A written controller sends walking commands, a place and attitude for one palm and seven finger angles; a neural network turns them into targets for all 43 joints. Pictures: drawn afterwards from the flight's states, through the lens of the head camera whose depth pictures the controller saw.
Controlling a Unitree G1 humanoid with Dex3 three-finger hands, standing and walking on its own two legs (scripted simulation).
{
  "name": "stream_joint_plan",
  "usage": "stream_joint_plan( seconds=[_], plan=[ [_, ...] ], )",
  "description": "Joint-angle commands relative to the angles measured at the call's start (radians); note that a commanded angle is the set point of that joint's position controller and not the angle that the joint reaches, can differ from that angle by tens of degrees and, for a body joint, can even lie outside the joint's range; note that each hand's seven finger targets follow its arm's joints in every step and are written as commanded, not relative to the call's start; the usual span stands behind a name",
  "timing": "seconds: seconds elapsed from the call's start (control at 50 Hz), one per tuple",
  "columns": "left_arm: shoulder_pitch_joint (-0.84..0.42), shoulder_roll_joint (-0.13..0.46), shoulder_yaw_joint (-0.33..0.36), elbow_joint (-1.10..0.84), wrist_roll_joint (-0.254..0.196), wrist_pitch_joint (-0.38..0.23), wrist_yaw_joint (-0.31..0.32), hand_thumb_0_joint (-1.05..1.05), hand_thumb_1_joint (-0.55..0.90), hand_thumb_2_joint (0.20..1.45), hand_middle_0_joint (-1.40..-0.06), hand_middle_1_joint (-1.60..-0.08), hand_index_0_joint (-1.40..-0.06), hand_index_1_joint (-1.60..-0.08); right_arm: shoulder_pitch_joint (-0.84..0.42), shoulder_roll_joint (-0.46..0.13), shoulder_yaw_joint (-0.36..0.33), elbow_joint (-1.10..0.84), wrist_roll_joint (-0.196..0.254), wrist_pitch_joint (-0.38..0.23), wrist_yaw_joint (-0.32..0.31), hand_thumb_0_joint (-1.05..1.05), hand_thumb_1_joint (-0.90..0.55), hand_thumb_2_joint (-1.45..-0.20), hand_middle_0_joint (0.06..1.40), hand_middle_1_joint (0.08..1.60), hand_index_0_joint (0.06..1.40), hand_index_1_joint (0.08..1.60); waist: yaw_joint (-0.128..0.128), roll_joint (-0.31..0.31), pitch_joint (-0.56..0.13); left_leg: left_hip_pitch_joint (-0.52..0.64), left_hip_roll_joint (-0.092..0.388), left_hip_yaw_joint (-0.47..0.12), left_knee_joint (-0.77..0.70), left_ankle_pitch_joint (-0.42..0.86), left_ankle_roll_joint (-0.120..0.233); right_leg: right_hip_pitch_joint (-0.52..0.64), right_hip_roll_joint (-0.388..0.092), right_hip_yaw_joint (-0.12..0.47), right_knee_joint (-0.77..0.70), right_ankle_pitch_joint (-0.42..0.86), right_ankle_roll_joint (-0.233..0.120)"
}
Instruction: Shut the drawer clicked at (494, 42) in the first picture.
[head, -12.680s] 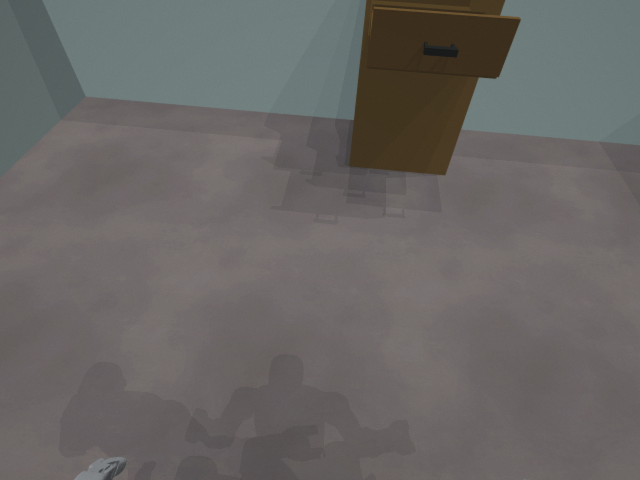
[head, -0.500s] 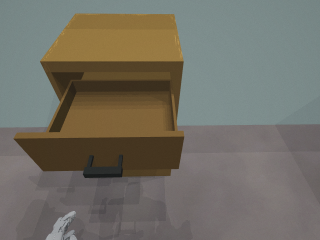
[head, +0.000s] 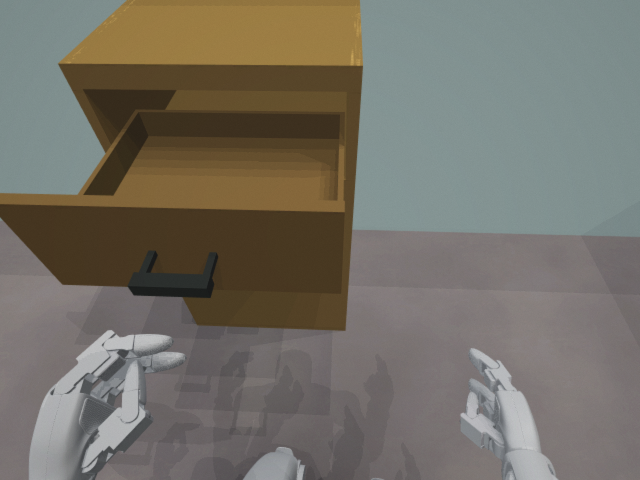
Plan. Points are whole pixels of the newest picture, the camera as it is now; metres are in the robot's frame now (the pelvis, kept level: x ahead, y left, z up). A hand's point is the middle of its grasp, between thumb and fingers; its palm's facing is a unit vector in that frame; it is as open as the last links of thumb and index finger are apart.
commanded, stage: raise the hand and make a fist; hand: left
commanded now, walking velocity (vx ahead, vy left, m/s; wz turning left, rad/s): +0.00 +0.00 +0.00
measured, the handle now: (176, 271) +0.36 +0.23 +0.05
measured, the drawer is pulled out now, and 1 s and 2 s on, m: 0.28 0.28 0.28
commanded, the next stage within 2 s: bring the fist close to the handle in 1.26 s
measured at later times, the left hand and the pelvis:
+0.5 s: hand (134, 428) +0.15 +0.19 +0.11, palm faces +0.03 -1.00 -0.07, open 3.1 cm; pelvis +0.01 -0.01 +0.03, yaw -1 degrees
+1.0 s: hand (110, 394) +0.16 +0.19 +0.16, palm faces +0.05 -1.00 -0.04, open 3.3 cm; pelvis +0.02 +0.03 +0.05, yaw -1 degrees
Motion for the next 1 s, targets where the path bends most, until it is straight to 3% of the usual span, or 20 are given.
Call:
stream_joint_plan(
  seconds=[0.0,0.02,0.04,0.06,0.1,0.14,0.18,0.2,0.24,0.3,0.36,0.4,0.44,0.5,0.58,0.66,0.72,0.8,0.88,0.98],
  plan=[
    [0.093,0.174,0.077,-0.038,-0.004,0.190,-0.139,0.000,0.900,0.900,-0.860,-1.015,-0.860,-1.015,-0.041,-0.142,-0.052,-0.169,0.040,-0.024,-0.044,0.000,-0.900,-0.900,0.200,0.300,0.200,0.300,-0.033,-0.116,-0.070,0.063,0.006,-0.014,-0.107,0.097,0.049,0.234,-0.179,0.422,-0.390,0.254,0.212],
    [0.100,0.179,0.103,-0.105,-0.023,0.235,-0.132,0.000,0.900,0.900,-0.880,-1.037,-0.880,-1.037,-0.035,-0.132,-0.047,-0.191,0.041,-0.010,-0.049,0.000,-0.900,-0.900,0.200,0.300,0.200,0.300,-0.016,-0.111,-0.128,0.088,0.001,-0.012,-0.125,0.128,0.046,0.305,-0.194,0.427,-0.386,0.327,0.219],
    [0.097,0.224,0.184,-0.151,-0.037,0.264,-0.105,0.000,0.900,0.900,-0.900,-1.058,-0.900,-1.058,-0.047,-0.115,-0.050,-0.192,0.039,0.005,-0.057,0.000,-0.900,-0.900,0.200,0.300,0.200,0.300,0.005,-0.115,-0.165,0.100,0.002,-0.010,-0.133,0.146,0.039,0.361,-0.206,0.438,-0.380,0.401,0.230],
    [0.092,0.205,0.204,-0.203,-0.049,0.270,-0.073,0.000,0.900,0.900,-0.920,-1.080,-0.920,-1.080,-0.056,-0.102,-0.048,-0.187,0.033,0.015,-0.061,0.000,-0.900,-0.900,0.200,0.300,0.200,0.300,0.012,-0.102,-0.173,0.121,0.005,-0.012,-0.147,0.175,0.034,0.399,-0.207,0.426,-0.365,0.497,0.229],
    [0.120,0.194,0.254,-0.242,-0.058,0.244,0.011,0.000,0.900,0.900,-0.960,-1.123,-0.960,-1.123,-0.054,-0.077,-0.051,-0.157,0.025,0.026,-0.060,0.000,-0.900,-0.900,0.200,0.300,0.200,0.300,0.026,-0.078,-0.148,0.161,0.015,-0.015,-0.173,0.221,0.024,0.399,-0.184,0.375,-0.334,0.642,0.214],
    [0.171,0.153,0.252,-0.257,-0.063,0.176,0.057,0.000,0.900,0.900,-1.000,-1.167,-1.000,-1.167,-0.035,-0.062,-0.063,-0.130,0.023,0.026,-0.052,0.000,-0.900,-0.900,0.200,0.300,0.200,0.300,0.017,-0.087,-0.108,0.174,0.020,-0.006,-0.193,0.243,0.017,0.379,-0.168,0.350,-0.315,0.712,0.207],
    [0.168,0.150,0.231,-0.248,-0.047,0.102,0.053,0.000,0.900,0.900,-1.040,-1.210,-1.040,-1.210,-0.029,-0.069,-0.068,-0.111,0.020,0.016,-0.043,0.000,-0.900,-0.900,0.200,0.300,0.200,0.300,-0.001,-0.066,-0.061,0.165,0.020,-0.002,-0.197,0.240,0.020,0.314,-0.157,0.344,-0.318,0.666,0.211],
    [0.164,0.171,0.242,-0.243,-0.039,0.069,0.040,0.000,0.900,0.900,-1.060,-1.232,-1.060,-1.232,-0.035,-0.078,-0.070,-0.103,0.017,0.008,-0.042,0.000,-0.900,-0.900,0.200,0.300,0.200,0.300,-0.008,-0.081,-0.056,0.151,0.020,-0.006,-0.178,0.235,0.022,0.316,-0.171,0.378,-0.329,0.679,0.233],
    [0.198,0.144,0.190,-0.188,-0.042,0.030,-0.027,0.000,0.900,0.900,-1.100,-1.275,-1.100,-1.275,-0.025,-0.092,-0.072,-0.098,0.023,-0.015,-0.037,0.000,-0.900,-0.900,0.200,0.300,0.200,0.300,-0.030,-0.059,-0.043,0.150,0.017,-0.004,-0.176,0.218,0.025,0.283,-0.177,0.387,-0.349,0.626,0.249],
    [0.177,0.096,0.127,-0.127,-0.090,0.040,-0.137,0.000,0.900,0.900,-1.160,-1.340,-1.160,-1.340,-0.028,-0.123,-0.070,-0.102,0.043,-0.064,-0.046,0.000,-0.900,-0.900,0.200,0.300,0.200,0.300,-0.060,-0.111,0.007,0.170,0.021,-0.020,-0.178,0.187,0.034,0.218,-0.177,0.384,-0.412,0.477,0.252],
    [0.103,0.153,0.158,-0.185,-0.128,0.066,-0.183,0.000,0.900,0.900,-1.220,-1.405,-1.220,-1.405,-0.010,-0.145,-0.071,-0.115,0.050,-0.110,-0.067,0.000,-0.900,-0.900,0.200,0.300,0.200,0.300,-0.056,-0.094,-0.053,0.199,0.016,-0.026,-0.192,0.154,0.038,0.239,-0.183,0.401,-0.449,0.338,0.235],
    [0.062,0.222,0.226,-0.226,-0.121,0.071,-0.151,0.000,0.900,0.900,-1.260,-1.448,-1.260,-1.448,-0.016,-0.144,-0.071,-0.098,0.041,-0.124,-0.076,0.000,-0.900,-0.900,0.200,0.300,0.200,0.300,-0.037,-0.065,-0.057,0.220,0.019,-0.025,-0.197,0.155,0.036,0.245,-0.185,0.407,-0.461,0.289,0.225],
    [0.073,0.215,0.234,-0.264,-0.108,0.065,-0.115,0.000,0.900,0.900,-1.300,-1.492,-1.300,-1.492,-0.012,-0.124,-0.070,-0.099,0.036,-0.128,-0.073,0.000,-0.900,-0.900,0.200,0.300,0.200,0.300,-0.023,-0.043,-0.080,0.245,0.018,-0.016,-0.223,0.173,0.036,0.273,-0.182,0.387,-0.454,0.293,0.209],
    [0.068,0.206,0.240,-0.261,-0.088,0.084,-0.067,0.000,0.900,0.900,-1.360,-1.557,-1.360,-1.557,-0.033,-0.115,-0.063,-0.089,0.037,-0.121,-0.066,0.000,-0.900,-0.900,0.200,0.300,0.200,0.300,-0.012,0.010,-0.029,0.271,0.021,-0.010,-0.244,0.164,0.036,0.252,-0.175,0.373,-0.476,0.252,0.195],
    [0.092,0.144,0.163,-0.215,-0.082,0.158,-0.075,0.000,0.900,0.900,-1.400,-1.600,-1.400,-1.600,-0.051,-0.116,-0.050,-0.108,0.044,-0.125,-0.059,0.000,-0.900,-0.900,0.200,0.300,0.200,0.300,-0.017,-0.034,0.032,0.282,0.023,-0.019,-0.273,0.142,0.035,0.262,-0.190,0.381,-0.522,0.247,0.208],
    [0.089,0.153,0.141,-0.229,-0.069,0.241,-0.096,0.000,0.900,0.900,-1.400,-1.600,-1.400,-1.600,-0.056,-0.124,-0.042,-0.124,0.049,-0.126,-0.060,0.000,-0.900,-0.900,0.200,0.300,0.200,0.300,-0.015,-0.091,0.059,0.308,0.028,-0.028,-0.304,0.153,0.038,0.280,-0.186,0.369,-0.542,0.291,0.214],
    [0.075,0.138,0.099,-0.338,-0.053,0.250,-0.075,0.000,0.900,0.900,-1.400,-1.600,-1.400,-1.600,-0.051,-0.120,-0.033,-0.132,0.042,-0.145,-0.056,0.000,-0.900,-0.900,0.200,0.300,0.200,0.300,-0.012,-0.023,0.075,0.365,0.027,-0.024,-0.342,0.167,0.046,0.258,-0.155,0.306,-0.538,0.250,0.177],
    [0.073,0.162,0.115,-0.449,-0.031,0.223,-0.015,0.000,0.900,0.900,-1.400,-1.600,-1.400,-1.600,-0.039,-0.115,-0.030,-0.127,0.031,-0.165,-0.040,0.000,-0.900,-0.900,0.200,0.300,0.200,0.300,0.000,0.008,0.035,0.400,0.023,-0.022,-0.362,0.196,0.049,0.276,-0.133,0.261,-0.514,0.269,0.147],
    [0.132,0.080,0.033,-0.430,-0.016,0.220,0.009,0.000,0.900,0.900,-1.400,-1.600,-1.400,-1.600,-0.032,-0.114,-0.029,-0.132,0.031,-0.172,-0.019,0.000,-0.900,-0.900,0.200,0.300,0.200,0.300,-0.013,-0.028,0.043,0.403,0.019,-0.018,-0.379,0.185,0.051,0.258,-0.117,0.216,-0.498,0.252,0.134],
    [0.164,0.055,-0.023,-0.404,0.002,0.269,0.003,0.000,0.900,0.900,-1.400,-1.600,-1.400,-1.600,-0.039,-0.128,-0.030,-0.154,0.033,-0.155,-0.013,0.000,-0.900,-0.900,0.200,0.300,0.200,0.300,-0.015,-0.092,0.067,0.371,0.013,-0.019,-0.387,0.160,0.055,0.254,-0.115,0.213,-0.501,0.223,0.132]
  ],
)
